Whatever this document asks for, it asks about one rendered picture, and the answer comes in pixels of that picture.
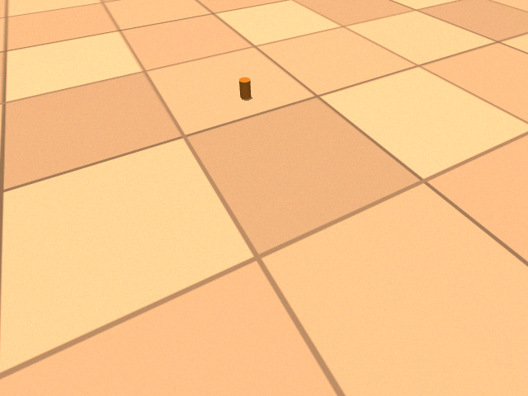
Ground can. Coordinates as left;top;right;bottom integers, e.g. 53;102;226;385
239;78;251;99

